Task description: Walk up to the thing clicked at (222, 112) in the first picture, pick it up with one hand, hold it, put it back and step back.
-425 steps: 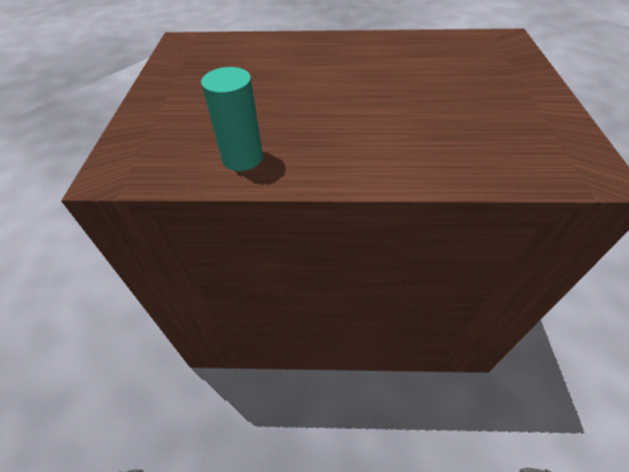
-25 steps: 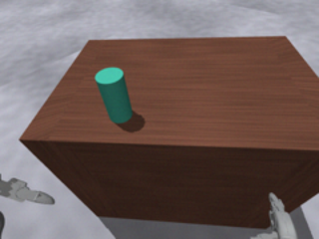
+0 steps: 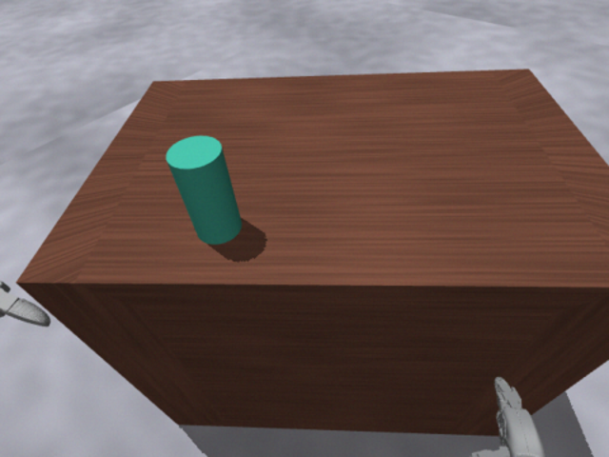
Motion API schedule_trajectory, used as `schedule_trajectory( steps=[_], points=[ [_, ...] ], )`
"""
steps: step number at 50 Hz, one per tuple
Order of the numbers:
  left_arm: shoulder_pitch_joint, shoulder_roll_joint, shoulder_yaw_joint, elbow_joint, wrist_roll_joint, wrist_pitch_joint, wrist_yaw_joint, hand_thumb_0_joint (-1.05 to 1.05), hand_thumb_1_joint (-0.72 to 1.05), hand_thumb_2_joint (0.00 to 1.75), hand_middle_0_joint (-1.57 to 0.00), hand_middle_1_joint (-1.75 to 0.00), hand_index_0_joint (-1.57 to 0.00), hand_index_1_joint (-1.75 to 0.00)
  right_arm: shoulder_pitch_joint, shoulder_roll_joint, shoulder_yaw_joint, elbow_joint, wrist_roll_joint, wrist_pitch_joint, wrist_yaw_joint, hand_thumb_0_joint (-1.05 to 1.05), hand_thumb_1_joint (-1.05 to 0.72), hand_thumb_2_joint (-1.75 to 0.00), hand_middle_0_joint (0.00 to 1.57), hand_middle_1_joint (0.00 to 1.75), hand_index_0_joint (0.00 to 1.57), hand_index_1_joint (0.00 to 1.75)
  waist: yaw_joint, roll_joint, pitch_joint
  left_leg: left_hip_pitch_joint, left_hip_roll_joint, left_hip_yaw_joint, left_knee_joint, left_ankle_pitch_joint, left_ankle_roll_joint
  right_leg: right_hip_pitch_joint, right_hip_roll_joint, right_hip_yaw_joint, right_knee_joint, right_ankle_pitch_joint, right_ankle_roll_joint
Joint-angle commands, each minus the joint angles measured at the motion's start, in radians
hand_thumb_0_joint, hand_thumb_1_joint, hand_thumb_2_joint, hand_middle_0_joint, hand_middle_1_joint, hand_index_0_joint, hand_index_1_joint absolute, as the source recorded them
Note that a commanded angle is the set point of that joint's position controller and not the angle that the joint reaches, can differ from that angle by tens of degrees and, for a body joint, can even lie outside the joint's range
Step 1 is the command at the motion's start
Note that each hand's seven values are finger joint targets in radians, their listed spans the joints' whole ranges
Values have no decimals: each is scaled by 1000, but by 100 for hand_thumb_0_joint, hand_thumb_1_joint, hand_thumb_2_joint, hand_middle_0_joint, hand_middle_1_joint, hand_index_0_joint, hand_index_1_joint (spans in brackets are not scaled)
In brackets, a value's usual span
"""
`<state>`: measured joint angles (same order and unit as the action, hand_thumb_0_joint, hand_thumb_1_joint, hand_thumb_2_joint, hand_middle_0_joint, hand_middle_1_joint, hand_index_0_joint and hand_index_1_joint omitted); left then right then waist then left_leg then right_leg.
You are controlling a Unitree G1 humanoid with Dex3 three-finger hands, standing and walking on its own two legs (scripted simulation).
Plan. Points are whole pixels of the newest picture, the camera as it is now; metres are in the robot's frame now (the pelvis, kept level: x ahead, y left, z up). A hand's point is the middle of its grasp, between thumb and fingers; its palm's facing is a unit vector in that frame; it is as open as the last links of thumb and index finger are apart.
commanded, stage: go down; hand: left
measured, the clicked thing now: (208, 193) +0.45 +0.17 +0.11
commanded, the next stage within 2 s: none
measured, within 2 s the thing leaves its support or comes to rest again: neither
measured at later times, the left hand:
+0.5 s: hand out of the picture +0.29 +0.35 +0.21, palm faces +0.24 -0.95 -0.18, open 17.7 cm
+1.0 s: hand out of the picture +0.31 +0.36 +0.22, palm faces +0.22 -0.97 -0.12, open 17.7 cm
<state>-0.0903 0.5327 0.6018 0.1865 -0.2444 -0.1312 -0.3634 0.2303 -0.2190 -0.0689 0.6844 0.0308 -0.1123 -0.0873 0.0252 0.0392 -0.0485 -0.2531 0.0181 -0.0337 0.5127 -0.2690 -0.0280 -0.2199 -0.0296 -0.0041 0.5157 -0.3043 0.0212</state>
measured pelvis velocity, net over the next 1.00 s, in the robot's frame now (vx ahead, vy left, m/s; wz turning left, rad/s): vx -0.01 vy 0.01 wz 0.00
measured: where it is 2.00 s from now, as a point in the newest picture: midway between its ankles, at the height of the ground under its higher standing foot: outside the picture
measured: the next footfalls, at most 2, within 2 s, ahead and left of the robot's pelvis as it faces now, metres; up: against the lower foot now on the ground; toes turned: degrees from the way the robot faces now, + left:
none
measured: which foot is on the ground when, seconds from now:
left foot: down 0.00-1.00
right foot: down 0.00-1.00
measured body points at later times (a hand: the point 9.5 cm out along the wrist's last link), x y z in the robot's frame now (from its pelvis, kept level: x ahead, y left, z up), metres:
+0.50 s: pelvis +0.00 +0.01 +0.00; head -0.01 -0.01 +0.45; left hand +0.27 +0.40 +0.23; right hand +0.16 -0.25 -0.09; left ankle +0.00 +0.14 -0.74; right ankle -0.02 -0.13 -0.74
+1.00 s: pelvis -0.01 +0.01 +0.00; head -0.02 +0.00 +0.45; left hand +0.29 +0.41 +0.23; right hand +0.14 -0.26 -0.09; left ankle +0.00 +0.14 -0.74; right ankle -0.02 -0.13 -0.74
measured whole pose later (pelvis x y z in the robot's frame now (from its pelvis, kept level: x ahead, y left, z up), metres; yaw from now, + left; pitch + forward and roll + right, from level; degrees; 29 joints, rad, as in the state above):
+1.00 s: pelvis -0.01 +0.01 +0.00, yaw +0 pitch +3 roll +0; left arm -0.43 0.71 0.62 0.62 -0.22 0.03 -0.52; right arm 0.23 -0.24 -0.02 0.75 0.01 -0.23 -0.16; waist 0.01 0.02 -0.09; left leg -0.33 0.02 -0.03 0.53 -0.25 -0.02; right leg -0.29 -0.03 0.00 0.51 -0.27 0.03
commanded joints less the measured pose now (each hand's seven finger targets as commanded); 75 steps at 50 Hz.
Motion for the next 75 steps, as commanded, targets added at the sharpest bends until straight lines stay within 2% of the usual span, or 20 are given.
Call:
schedule_trajectory(
  steps=[1,11,16,17,19,22,24,26,28,30,31,34,35,40,41,43,45,63,70,75],
  points=[
    [-281,342,109,-227,-15,-52,-7,0,-56,5,-5,-3,-4,-5,-119,-160,-57,-170,1,-68,-17,0,52,-6,5,5,5,5,21,63,-157,92,-23,33,-56,267,21,5,30,-49,-55,238,-26],
    [-320,391,122,-165,-9,13,-36,0,-61,2,-7,-3,-5,-5,-86,-133,-43,-116,-8,-83,-39,0,52,-6,5,5,5,5,4,60,-202,111,-34,39,-19,353,36,18,18,-49,-47,359,-12],
    [-365,405,118,-75,-22,56,-73,0,-61,2,-7,-3,-5,-5,-58,-161,-50,-102,-9,-96,-47,0,51,-6,5,5,5,5,-3,62,-179,100,-22,23,-40,318,29,-9,30,-61,-48,293,-22],
    [-417,373,78,-132,-23,57,-80,0,-61,3,-6,-3,-5,-5,-69,-142,-37,-115,-8,-103,-42,0,52,-6,5,5,5,5,-6,83,-180,101,-22,23,-46,319,27,-20,31,-61,-47,292,-26],
    [-395,429,117,-17,-19,75,-88,0,-61,3,-6,-4,-5,-5,-73,-193,-72,-120,-9,-105,-50,0,52,-6,5,5,5,5,-7,54,-183,99,-22,22,-42,324,29,-20,31,-60,-50,293,-23],
    [-473,424,98,-23,-16,83,-100,0,-61,3,-6,-3,-5,-4,-64,-137,-19,-124,-11,-115,-49,0,52,-6,5,5,5,5,-2,47,-189,98,-31,30,-41,294,38,-28,25,-58,-62,284,-17],
    [-467,449,106,52,-14,90,-103,0,-61,4,-6,-4,-5,-5,-82,-170,-42,-119,-11,-122,-55,0,52,-6,5,5,5,5,2,35,-147,68,-31,28,-57,212,40,-48,25,-53,-75,205,-18],
    [-590,449,85,-52,-12,68,-105,0,-61,3,-6,-3,-5,-4,-98,-141,-17,-154,-15,-134,-57,0,52,-6,5,5,5,5,1,70,-214,102,-34,33,-50,238,39,-35,26,-55,-68,231,-20],
    [-498,483,111,112,5,86,-106,0,-61,3,-6,-3,-5,-4,-51,-143,-17,-96,-16,-127,-60,0,53,-6,5,5,5,5,3,49,-170,69,-35,33,-49,219,41,-50,26,-51,-73,212,-18],
    [-595,457,77,26,-5,71,-113,0,-61,4,-5,-4,-5,-4,-107,-128,3,-131,-19,-143,-60,0,53,-5,5,5,5,5,7,79,-191,77,-32,31,-58,190,37,-53,27,-53,-74,187,-23],
    [-644,483,91,18,-3,64,-111,0,-61,4,-6,-4,-5,-4,-107,-162,-26,-137,-21,-148,-65,0,53,-6,5,5,5,5,1,90,-239,101,-28,28,-51,203,34,-54,30,-54,-66,194,-25],
    [-543,510,106,178,8,89,-114,0,-59,4,-6,-3,-5,-4,-71,-151,-10,-84,-19,-143,-65,0,54,-5,5,5,5,5,8,64,-164,50,-30,29,-61,173,38,-66,31,-51,-81,167,-24],
    [-609,487,71,108,3,80,-119,0,-60,4,-5,-3,-5,-4,-101,-158,-18,-113,-18,-152,-68,0,54,-5,5,5,5,5,-3,88,-181,66,-30,29,-64,165,35,-69,30,-51,-81,164,-26],
    [-604,543,108,210,3,88,-130,0,-59,4,-5,-3,-5,-4,-88,-159,-7,-85,-17,-162,-76,0,54,-5,5,5,5,5,-4,59,-191,60,-30,29,-60,146,40,-77,32,-48,-89,145,-21],
    [-655,537,87,161,2,82,-131,0,-60,5,-5,-4,-5,-4,-108,-186,-35,-95,-19,-166,-81,0,54,-5,5,5,5,5,-9,86,-222,84,-27,25,-60,165,36,-84,32,-49,-82,164,-26],
    [-680,540,91,160,0,81,-138,0,-58,4,-5,-3,-5,-4,-116,-139,16,-119,-19,-172,-81,0,54,-5,5,5,5,5,-2,74,-255,89,-29,25,-49,210,39,-58,30,-50,-77,206,-21],
    [-668,558,93,218,4,90,-143,0,-58,4,-5,-3,-5,-3,-87,-157,-13,-68,-18,-169,-89,0,54,-5,5,5,5,5,-13,77,-218,75,-34,32,-46,216,42,-73,27,-44,-79,216,-19],
    [-797,604,66,306,9,137,-198,0,-55,6,-4,-3,-4,-4,-120,-165,11,-101,-19,-193,-115,0,54,-6,5,5,5,5,-25,101,-260,103,-27,18,-48,246,36,-96,35,-55,-78,234,-26],
    [-811,656,102,299,7,164,-200,0,-56,6,-4,-3,-4,-4,-95,-168,13,-94,-21,-193,-123,0,54,-6,5,5,5,5,-15,89,-309,103,-34,24,-36,276,45,-59,29,-49,-80,266,-20],
    [-760,593,65,346,5,194,-212,0,-56,4,-4,-3,-4,-3,-95,-148,29,-95,-17,-182,-119,0,53,-6,5,5,5,5,-16,82,-261,102,-26,18,-38,307,40,-82,35,-56,-78,275,-24]
  ],
)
